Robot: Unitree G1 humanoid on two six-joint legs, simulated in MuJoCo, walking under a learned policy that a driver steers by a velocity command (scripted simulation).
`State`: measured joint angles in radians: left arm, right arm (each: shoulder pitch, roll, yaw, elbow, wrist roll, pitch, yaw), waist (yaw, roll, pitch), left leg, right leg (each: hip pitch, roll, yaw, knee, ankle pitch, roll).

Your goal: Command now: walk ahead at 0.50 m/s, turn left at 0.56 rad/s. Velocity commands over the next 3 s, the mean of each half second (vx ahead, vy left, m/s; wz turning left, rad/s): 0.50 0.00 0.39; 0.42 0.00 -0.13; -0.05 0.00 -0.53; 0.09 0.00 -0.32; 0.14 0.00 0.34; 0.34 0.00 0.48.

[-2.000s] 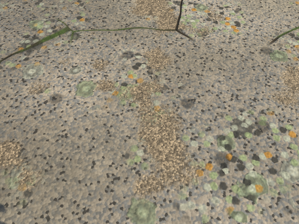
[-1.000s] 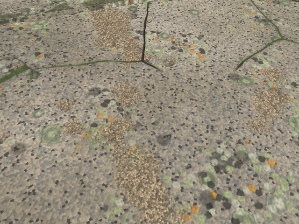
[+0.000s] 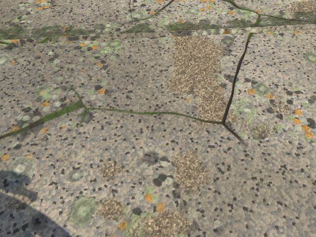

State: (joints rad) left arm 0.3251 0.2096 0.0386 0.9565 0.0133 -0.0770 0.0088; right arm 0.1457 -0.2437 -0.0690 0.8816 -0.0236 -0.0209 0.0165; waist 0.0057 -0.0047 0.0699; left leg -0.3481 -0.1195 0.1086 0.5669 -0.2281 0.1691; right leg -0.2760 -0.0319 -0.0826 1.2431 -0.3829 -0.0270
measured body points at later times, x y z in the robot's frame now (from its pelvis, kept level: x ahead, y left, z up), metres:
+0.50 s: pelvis +0.29 -0.03 +0.00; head +0.32 -0.03 +0.45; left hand +0.42 +0.24 -0.10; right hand +0.31 -0.31 -0.14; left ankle +0.09 +0.03 -0.65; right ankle +0.39 -0.10 -0.72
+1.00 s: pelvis +0.51 +0.03 +0.00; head +0.56 +0.05 +0.45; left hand +0.46 +0.29 -0.14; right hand +0.74 -0.17 -0.09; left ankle +0.61 +0.13 -0.72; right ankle +0.40 -0.09 -0.67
